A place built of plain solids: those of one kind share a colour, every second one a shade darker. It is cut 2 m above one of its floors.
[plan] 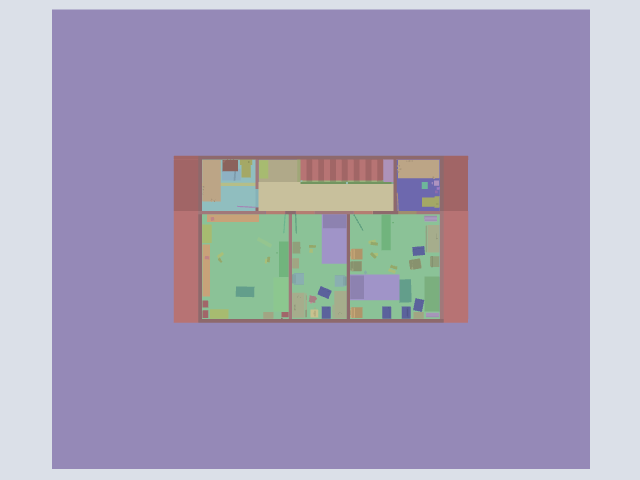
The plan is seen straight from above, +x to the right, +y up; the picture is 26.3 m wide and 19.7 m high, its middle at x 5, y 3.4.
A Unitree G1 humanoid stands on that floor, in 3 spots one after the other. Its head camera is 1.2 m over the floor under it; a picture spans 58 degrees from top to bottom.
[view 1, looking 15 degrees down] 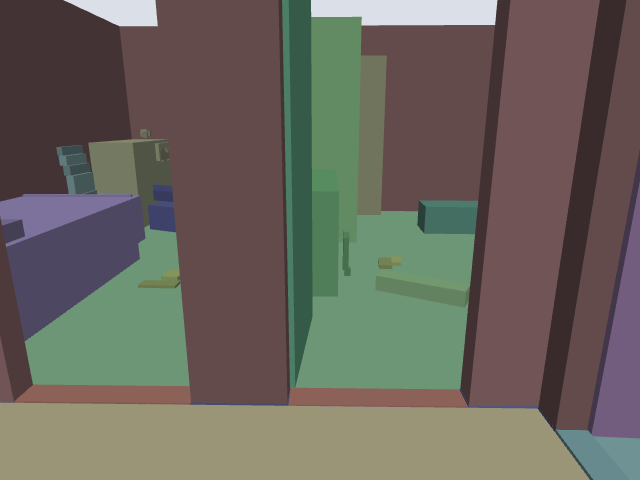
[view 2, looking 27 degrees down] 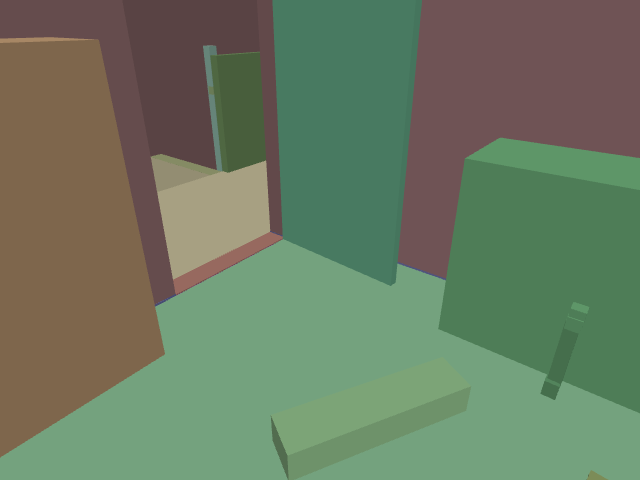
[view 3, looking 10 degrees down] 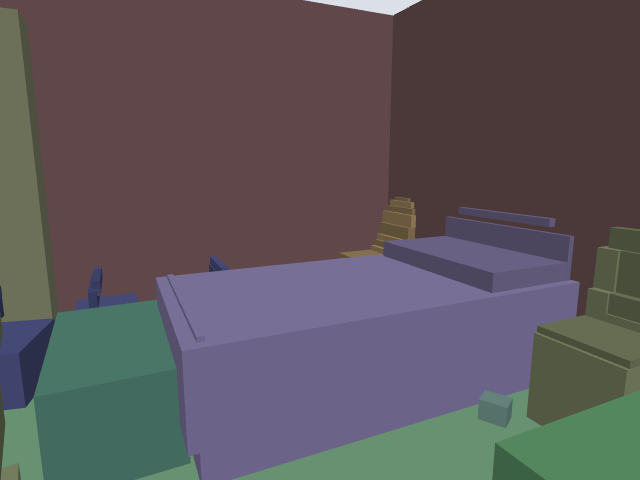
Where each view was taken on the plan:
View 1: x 3.40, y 6.24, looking -89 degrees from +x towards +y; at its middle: cube_shelf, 3.00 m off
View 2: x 1.82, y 2.83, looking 38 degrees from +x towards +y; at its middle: leaf_bedroom_door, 2.42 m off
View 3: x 8.43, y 3.42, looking -115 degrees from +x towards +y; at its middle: wall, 3.66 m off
